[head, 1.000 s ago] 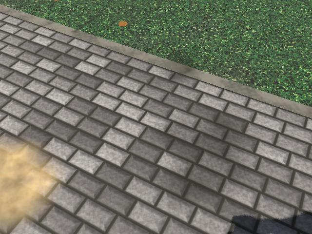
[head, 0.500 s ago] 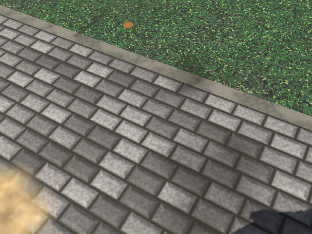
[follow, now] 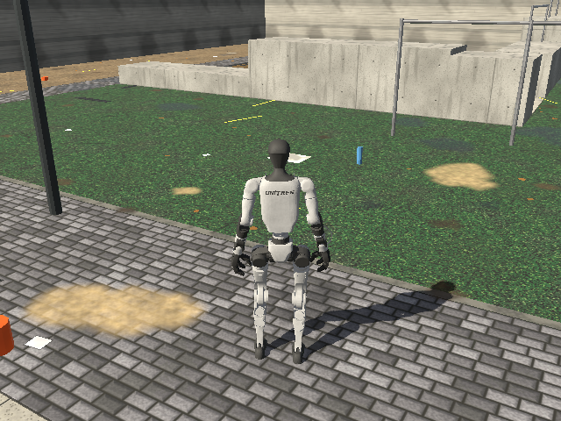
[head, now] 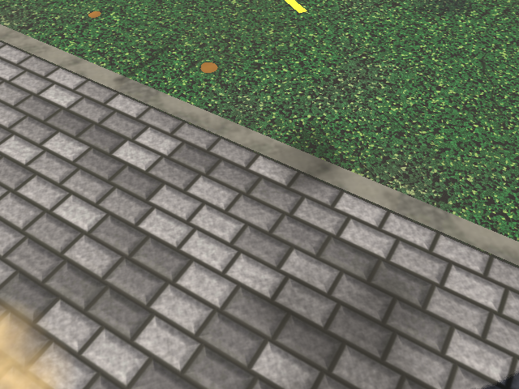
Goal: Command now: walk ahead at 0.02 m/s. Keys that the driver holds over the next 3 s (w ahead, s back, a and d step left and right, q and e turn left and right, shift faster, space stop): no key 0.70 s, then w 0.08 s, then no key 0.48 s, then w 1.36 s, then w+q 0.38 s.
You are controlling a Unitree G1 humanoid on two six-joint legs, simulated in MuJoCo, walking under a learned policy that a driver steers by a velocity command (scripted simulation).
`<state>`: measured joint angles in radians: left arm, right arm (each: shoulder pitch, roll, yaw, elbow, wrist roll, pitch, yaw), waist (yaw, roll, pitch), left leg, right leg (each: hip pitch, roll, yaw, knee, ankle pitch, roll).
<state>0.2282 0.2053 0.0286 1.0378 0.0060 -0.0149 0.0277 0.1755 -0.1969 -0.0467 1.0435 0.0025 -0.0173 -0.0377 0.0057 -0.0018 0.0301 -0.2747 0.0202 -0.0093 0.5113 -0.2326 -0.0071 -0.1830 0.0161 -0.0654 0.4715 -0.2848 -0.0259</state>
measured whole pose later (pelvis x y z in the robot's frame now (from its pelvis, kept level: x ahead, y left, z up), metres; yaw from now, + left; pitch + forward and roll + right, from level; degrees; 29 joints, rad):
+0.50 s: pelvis +0.00 +0.00 +0.00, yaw +0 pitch -2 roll +0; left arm 0.27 0.17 0.02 1.11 0.00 -0.01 0.04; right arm 0.17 -0.18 -0.05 1.11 0.00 0.01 -0.04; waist 0.00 0.00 0.05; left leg -0.24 0.01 0.00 0.49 -0.22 0.00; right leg -0.16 0.00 -0.06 0.48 -0.29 -0.02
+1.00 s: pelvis +0.03 +0.02 -0.01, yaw +0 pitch +0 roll +0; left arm 0.31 0.18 0.03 1.11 0.00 -0.02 0.05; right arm 0.24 -0.16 -0.03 1.13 0.00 -0.03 -0.02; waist 0.02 -0.02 0.02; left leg -0.26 -0.01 0.05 0.57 -0.31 0.04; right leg -0.17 -0.03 -0.04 0.54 -0.37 0.02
